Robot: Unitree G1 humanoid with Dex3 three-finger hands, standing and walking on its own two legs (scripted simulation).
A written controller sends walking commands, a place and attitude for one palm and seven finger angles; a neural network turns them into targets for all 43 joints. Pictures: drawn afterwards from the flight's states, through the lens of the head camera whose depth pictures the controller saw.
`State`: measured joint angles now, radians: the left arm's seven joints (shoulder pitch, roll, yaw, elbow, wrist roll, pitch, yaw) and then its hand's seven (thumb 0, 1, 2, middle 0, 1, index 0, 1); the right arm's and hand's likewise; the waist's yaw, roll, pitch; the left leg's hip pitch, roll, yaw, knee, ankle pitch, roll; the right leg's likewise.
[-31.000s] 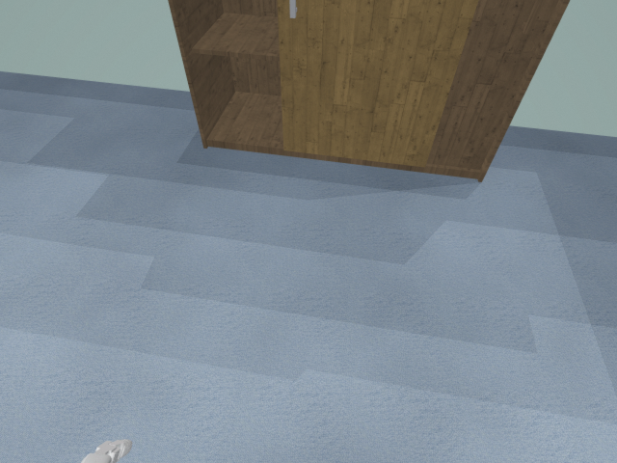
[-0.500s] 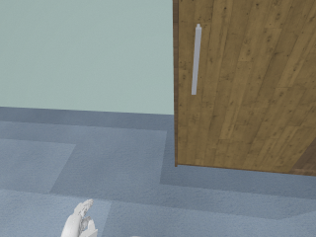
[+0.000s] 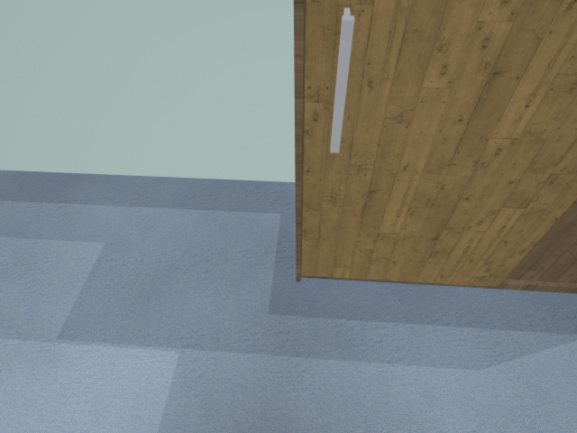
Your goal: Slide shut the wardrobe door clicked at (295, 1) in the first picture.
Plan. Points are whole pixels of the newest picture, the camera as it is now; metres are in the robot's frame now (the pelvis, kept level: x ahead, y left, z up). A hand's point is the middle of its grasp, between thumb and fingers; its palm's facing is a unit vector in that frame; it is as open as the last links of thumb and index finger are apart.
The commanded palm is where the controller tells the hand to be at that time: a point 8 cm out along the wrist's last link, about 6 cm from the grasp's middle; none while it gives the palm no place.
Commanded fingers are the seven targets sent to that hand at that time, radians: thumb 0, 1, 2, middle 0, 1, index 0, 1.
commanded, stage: let the arm hang, fingers relaxed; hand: right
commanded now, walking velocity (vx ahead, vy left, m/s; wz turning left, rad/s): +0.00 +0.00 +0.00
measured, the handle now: (340, 88) +0.72 -0.04 +0.10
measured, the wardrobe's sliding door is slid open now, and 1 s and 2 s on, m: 0.00 0.00 0.00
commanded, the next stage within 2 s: look to check the result in 0.78 s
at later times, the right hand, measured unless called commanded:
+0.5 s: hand out of the picture +0.04 -0.20 -0.16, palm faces -0.01 +0.98 -0.18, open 7.3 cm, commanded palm none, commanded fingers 0.00 -0.90 -0.90 0.20 0.30 0.20 0.30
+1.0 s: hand out of the picture +0.03 -0.20 -0.16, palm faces +0.00 +0.99 -0.15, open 7.4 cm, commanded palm none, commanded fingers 0.00 -0.90 -0.90 0.20 0.30 0.20 0.30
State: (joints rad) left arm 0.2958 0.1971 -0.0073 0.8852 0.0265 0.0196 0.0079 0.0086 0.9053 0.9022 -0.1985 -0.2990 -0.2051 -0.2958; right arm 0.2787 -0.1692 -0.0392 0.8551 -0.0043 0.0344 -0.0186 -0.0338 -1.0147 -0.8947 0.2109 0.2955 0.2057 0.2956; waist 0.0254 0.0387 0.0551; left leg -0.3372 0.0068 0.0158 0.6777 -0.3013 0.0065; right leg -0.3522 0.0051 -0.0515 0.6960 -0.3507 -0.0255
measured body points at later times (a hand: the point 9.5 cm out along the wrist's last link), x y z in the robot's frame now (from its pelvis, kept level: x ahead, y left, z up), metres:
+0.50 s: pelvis +0.03 -0.03 +0.02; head +0.04 -0.04 +0.47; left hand +0.01 +0.18 -0.14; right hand +0.05 -0.25 -0.14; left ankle +0.02 +0.12 -0.72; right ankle +0.02 -0.10 -0.72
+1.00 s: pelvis +0.04 -0.04 +0.02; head +0.06 -0.05 +0.47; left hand +0.02 +0.17 -0.14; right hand +0.03 -0.25 -0.14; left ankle +0.02 +0.12 -0.72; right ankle +0.02 -0.10 -0.72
